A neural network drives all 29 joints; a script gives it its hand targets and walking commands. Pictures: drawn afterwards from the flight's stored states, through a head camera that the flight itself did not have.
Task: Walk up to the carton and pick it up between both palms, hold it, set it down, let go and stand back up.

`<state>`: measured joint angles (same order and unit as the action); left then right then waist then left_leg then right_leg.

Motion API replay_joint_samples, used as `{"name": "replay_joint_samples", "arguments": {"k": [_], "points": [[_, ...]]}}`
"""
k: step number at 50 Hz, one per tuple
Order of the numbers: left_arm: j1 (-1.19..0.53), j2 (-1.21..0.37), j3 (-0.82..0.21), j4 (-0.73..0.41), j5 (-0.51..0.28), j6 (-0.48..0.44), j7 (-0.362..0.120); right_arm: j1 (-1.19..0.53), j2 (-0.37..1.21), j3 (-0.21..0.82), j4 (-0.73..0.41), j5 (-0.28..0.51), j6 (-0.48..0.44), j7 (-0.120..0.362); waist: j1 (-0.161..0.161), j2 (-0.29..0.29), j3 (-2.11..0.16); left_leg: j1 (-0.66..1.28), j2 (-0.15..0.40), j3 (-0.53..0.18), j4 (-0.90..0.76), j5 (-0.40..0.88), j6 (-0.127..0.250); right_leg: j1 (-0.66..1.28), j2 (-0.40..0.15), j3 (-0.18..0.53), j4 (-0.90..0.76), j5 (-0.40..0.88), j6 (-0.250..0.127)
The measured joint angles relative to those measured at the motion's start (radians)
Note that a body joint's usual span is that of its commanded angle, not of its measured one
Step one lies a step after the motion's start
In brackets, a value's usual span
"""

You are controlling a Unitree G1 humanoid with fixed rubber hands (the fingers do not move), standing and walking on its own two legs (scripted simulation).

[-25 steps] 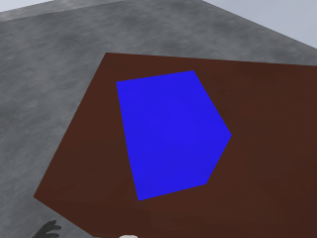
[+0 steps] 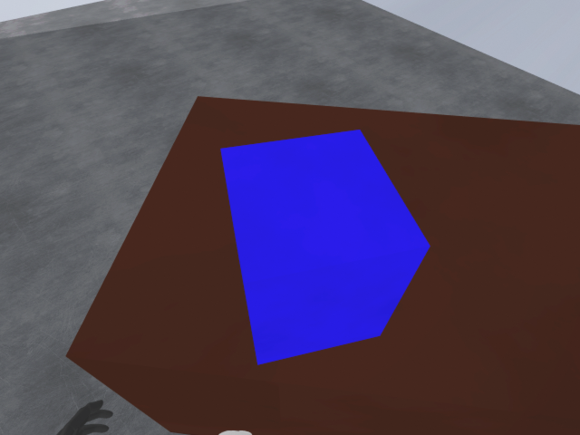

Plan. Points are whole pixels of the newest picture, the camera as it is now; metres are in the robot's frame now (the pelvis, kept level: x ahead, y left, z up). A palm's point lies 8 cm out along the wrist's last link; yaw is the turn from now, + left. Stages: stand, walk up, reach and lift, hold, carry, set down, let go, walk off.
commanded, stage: walk up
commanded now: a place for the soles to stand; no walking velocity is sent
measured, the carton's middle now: (307, 250) +0.36 +0.00 +0.04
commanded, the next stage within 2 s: stand in 1.16 s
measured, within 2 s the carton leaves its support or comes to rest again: neither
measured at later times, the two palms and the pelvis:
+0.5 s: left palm out of the picture +0.05 +0.31 -0.10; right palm out of the picture +0.02 -0.29 -0.10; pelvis -0.06 +0.01 +0.00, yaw +1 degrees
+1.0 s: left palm out of the picture +0.02 +0.30 -0.08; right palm out of the picture +0.01 -0.31 -0.11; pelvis -0.07 -0.01 +0.01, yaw +2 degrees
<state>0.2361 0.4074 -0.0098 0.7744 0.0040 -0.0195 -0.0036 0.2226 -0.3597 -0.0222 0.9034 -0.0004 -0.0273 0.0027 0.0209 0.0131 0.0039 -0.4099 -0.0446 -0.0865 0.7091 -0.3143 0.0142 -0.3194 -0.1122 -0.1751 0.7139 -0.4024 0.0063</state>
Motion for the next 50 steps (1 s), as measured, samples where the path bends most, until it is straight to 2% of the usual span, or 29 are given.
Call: {"name": "replay_joint_samples", "arguments": {"k": [9, 12, 14, 16, 19, 25, 27, 30, 34, 42, 46, 50], "points": [[-0.017, 0.000, 0.000, 0.000, 0.000, 0.020, -0.001, -0.033, 0.000, -0.013, 0.001, 0.000, 0.020, -0.013, 0.000, 0.004, 0.068, -0.003, 0.000, -0.006, 0.006, 0.034, 0.000, -0.001, 0.001, -0.003, 0.007, 0.027, -0.001], [-0.017, 0.000, 0.000, 0.000, 0.000, 0.028, -0.001, -0.031, 0.000, -0.022, 0.002, 0.000, 0.036, -0.013, -0.004, 0.004, 0.069, -0.008, -0.001, 0.006, 0.116, -0.069, 0.000, -0.001, 0.001, -0.002, 0.015, 0.030, -0.003], [-0.019, 0.000, 0.000, 0.000, 0.000, 0.031, -0.001, -0.024, -0.001, -0.026, 0.001, 0.000, 0.034, -0.011, -0.015, 0.003, 0.068, 0.019, 0.000, 0.014, 0.100, -0.099, 0.000, -0.003, -0.002, -0.004, 0.018, 0.035, -0.003], [-0.036, 0.000, 0.000, 0.000, 0.000, 0.037, -0.001, -0.020, -0.001, -0.025, 0.002, 0.000, 0.022, -0.010, -0.020, 0.000, 0.086, 0.037, -0.002, 0.012, 0.055, -0.029, 0.002, -0.012, -0.003, 0.000, 0.048, 0.024, -0.003], [-0.060, 0.000, 0.000, 0.000, 0.000, 0.056, -0.001, -0.014, -0.001, -0.009, 0.011, 0.000, 0.014, -0.008, -0.027, -0.013, 0.105, 0.036, -0.012, 0.005, 0.041, -0.011, 0.011, -0.018, 0.009, 0.029, 0.100, -0.102, -0.003], [-0.061, 0.000, 0.000, 0.000, 0.000, 0.057, -0.001, -0.015, -0.001, -0.009, 0.006, 0.000, -0.001, -0.015, -0.024, -0.019, 0.110, 0.028, -0.013, 0.003, -0.046, 0.060, 0.012, -0.019, 0.013, 0.056, 0.117, -0.122, -0.003], [-0.055, 0.001, 0.000, 0.000, 0.000, 0.056, -0.001, -0.016, -0.001, -0.009, 0.004, 0.000, 0.001, -0.015, -0.021, -0.020, 0.110, 0.019, -0.013, 0.004, -0.052, 0.071, 0.012, 0.000, 0.015, 0.057, 0.044, -0.079, -0.004], [-0.045, -0.001, 0.000, 0.011, 0.000, 0.046, -0.001, -0.020, -0.001, -0.007, 0.007, 0.000, 0.015, -0.011, -0.022, -0.014, 0.111, 0.017, -0.012, -0.004, -0.052, 0.075, 0.006, 0.022, 0.019, 0.050, -0.035, 0.063, -0.005], [-0.025, -0.002, 0.000, 0.019, 0.000, 0.044, -0.001, -0.020, -0.001, -0.009, 0.024, 0.000, 0.026, 0.002, -0.019, -0.011, 0.087, 0.023, -0.012, -0.005, -0.006, -0.024, 0.006, 0.022, 0.019, 0.049, -0.035, 0.059, -0.006], [-0.031, -0.002, 0.000, 0.019, 0.000, 0.042, -0.003, -0.015, -0.001, -0.004, 0.059, 0.000, 0.013, 0.009, -0.029, -0.012, 0.060, 0.075, -0.011, -0.005, -0.061, 0.036, 0.004, 0.023, 0.020, 0.042, -0.036, 0.030, -0.006], [-0.031, -0.002, 0.000, 0.024, 0.000, 0.034, -0.003, -0.019, -0.001, 0.010, 0.060, 0.000, 0.005, 0.009, -0.024, -0.012, 0.059, 0.076, -0.011, -0.005, -0.087, 0.045, 0.001, 0.024, 0.020, 0.042, -0.069, 0.084, -0.006], [-0.031, -0.002, 0.000, 0.039, 0.000, 0.029, -0.004, -0.021, -0.001, 0.014, 0.061, 0.000, 0.005, 0.010, -0.017, -0.012, 0.047, 0.080, -0.011, -0.005, -0.106, 0.051, 0.000, 0.024, 0.020, 0.042, -0.078, 0.076, -0.006]]}}
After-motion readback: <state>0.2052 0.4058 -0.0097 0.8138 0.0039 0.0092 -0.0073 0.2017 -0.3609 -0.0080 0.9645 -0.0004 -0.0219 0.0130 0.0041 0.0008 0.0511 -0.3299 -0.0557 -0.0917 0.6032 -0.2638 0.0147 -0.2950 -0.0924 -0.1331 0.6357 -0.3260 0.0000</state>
